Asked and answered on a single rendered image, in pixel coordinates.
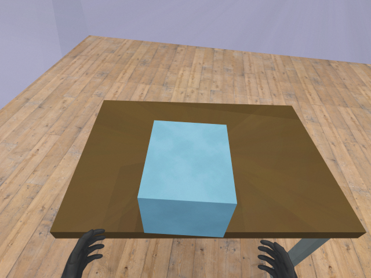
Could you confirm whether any right robot hand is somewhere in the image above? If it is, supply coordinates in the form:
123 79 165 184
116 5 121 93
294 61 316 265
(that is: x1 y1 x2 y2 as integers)
257 240 298 278

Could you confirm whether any table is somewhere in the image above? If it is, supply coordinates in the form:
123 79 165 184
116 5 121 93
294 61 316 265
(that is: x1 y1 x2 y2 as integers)
50 100 366 278

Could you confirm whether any left robot hand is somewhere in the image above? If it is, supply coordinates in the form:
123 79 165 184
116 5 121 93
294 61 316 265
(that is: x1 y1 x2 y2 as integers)
61 229 106 278

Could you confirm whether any carton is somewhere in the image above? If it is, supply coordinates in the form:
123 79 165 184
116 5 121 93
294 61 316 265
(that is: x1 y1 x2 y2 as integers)
137 120 237 237

